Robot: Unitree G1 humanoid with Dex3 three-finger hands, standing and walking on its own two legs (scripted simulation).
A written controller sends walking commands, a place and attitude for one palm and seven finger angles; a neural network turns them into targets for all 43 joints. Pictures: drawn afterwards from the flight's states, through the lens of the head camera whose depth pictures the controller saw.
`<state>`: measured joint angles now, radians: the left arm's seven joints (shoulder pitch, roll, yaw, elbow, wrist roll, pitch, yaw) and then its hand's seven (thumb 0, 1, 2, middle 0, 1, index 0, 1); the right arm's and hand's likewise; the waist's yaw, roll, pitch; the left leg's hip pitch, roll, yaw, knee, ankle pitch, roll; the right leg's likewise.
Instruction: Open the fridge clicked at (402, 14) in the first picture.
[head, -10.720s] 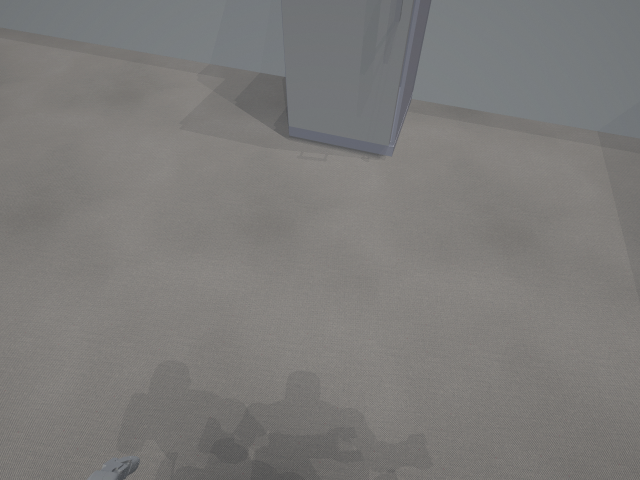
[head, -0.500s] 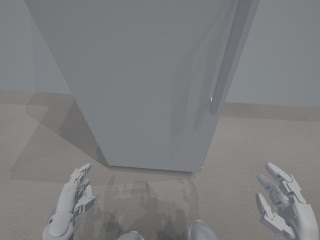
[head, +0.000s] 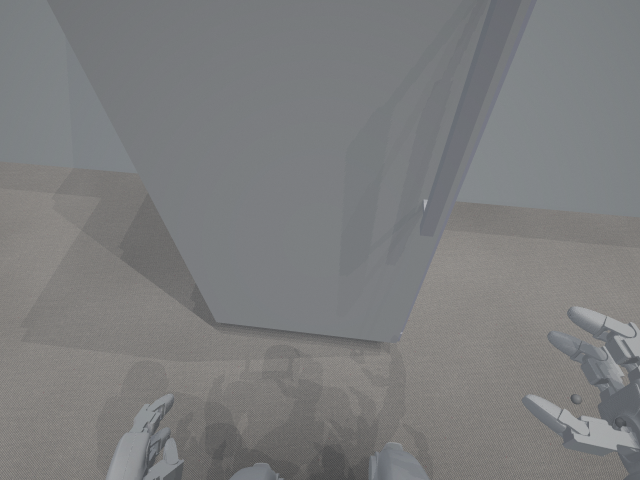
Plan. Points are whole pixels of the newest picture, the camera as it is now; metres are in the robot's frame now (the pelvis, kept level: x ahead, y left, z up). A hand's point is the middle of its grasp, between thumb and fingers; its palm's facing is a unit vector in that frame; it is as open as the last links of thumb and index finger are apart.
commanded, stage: raise the hand to about handle height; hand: right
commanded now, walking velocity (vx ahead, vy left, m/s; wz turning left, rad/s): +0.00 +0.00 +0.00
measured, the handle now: (455, 129) +0.51 -0.14 +0.16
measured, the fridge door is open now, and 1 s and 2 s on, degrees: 0 0 0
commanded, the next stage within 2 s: move the hooked fingers beside the handle in 1.22 s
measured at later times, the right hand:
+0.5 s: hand (631, 369) +0.24 -0.29 +0.09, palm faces +0.10 +0.99 -0.04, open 13.8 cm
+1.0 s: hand (629, 340) +0.26 -0.28 +0.10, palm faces +0.09 +1.00 -0.03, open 14.0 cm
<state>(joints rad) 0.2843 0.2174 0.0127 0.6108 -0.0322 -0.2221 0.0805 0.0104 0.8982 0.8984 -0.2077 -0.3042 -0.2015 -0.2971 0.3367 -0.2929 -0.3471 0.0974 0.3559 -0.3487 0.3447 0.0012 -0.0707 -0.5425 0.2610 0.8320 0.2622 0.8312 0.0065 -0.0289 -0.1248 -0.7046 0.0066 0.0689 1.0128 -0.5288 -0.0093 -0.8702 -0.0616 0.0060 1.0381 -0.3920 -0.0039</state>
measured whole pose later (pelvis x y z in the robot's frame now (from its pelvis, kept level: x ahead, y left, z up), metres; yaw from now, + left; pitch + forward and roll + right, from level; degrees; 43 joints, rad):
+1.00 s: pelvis +0.00 -0.01 +0.03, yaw -1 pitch +7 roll +3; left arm 0.29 0.27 -0.03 0.57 -0.05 -0.20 0.10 0.01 0.90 0.90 -0.21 -0.30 -0.20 -0.30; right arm 0.05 -0.39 -0.42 0.30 0.35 -0.21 0.44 -0.02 0.50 -0.30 0.30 1.20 0.30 1.20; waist -0.01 -0.02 -0.07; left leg -0.49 0.02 0.06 0.81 -0.44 -0.02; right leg -0.66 -0.04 -0.01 0.84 -0.31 -0.02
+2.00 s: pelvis +0.00 +0.00 +0.03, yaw +0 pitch +9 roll +2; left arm 0.29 0.26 -0.03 0.60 -0.05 -0.12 0.08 0.01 0.90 0.90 -0.21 -0.30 -0.20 -0.30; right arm -0.18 -0.35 -0.34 0.48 0.29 -0.27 0.34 -0.02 0.50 -0.30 0.30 1.20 0.30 1.20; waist 0.01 -0.02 -0.07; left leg -0.54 0.01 0.05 0.85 -0.46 -0.01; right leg -0.69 -0.05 -0.01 0.86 -0.33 0.00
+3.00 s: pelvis +0.00 +0.00 +0.01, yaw +1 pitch +14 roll +2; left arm 0.35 0.25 -0.01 0.64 -0.02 0.02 0.03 0.00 0.90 0.90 -0.21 -0.30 -0.20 -0.30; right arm -0.63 -0.35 -0.33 0.93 0.15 -0.36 0.17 -0.02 0.50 -0.30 0.30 1.20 0.30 1.20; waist 0.08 -0.02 -0.10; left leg -0.70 -0.01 0.04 0.94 -0.49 -0.01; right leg -0.84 -0.07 -0.02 0.96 -0.36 0.00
